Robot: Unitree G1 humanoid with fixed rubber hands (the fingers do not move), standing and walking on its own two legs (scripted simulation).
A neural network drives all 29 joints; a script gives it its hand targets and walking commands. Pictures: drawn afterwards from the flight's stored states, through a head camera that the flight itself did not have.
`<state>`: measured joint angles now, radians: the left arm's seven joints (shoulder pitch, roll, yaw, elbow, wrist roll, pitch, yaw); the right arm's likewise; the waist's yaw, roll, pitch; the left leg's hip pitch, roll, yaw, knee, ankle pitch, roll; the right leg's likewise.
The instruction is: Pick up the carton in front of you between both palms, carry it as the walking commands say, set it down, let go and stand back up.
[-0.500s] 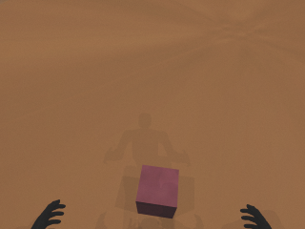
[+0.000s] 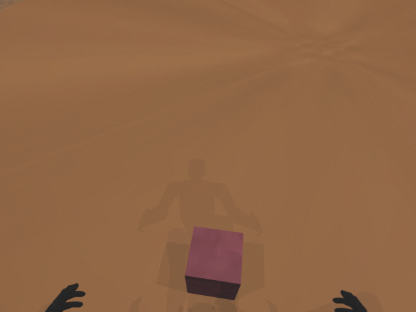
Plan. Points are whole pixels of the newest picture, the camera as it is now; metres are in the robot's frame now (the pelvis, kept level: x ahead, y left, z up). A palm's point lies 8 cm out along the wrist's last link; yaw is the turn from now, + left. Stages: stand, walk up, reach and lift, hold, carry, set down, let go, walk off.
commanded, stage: stand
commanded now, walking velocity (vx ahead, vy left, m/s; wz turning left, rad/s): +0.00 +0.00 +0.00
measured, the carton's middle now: (214, 263) +0.42 -0.03 -0.65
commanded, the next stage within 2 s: none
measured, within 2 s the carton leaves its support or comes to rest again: neither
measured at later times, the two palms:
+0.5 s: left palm out of the picture +0.08 +0.31 -0.10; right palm out of the picture +0.08 -0.30 -0.10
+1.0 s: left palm out of the picture +0.07 +0.31 -0.10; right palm out of the picture +0.08 -0.31 -0.10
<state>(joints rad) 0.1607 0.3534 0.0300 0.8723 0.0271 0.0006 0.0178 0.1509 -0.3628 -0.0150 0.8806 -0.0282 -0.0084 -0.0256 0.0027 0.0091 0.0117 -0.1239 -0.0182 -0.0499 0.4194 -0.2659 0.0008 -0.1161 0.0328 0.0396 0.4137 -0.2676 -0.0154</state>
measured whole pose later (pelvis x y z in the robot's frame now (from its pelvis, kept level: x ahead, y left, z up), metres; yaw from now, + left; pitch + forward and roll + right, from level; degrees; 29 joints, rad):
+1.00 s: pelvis -0.02 +0.00 +0.01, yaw +0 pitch -3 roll +0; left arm 0.12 0.38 0.01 1.03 0.02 -0.01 0.01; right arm 0.12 -0.39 -0.01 1.03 -0.02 -0.02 -0.02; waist 0.00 0.00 0.03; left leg -0.10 -0.02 -0.05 0.34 -0.19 0.01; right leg -0.10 0.02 0.04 0.34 -0.20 -0.01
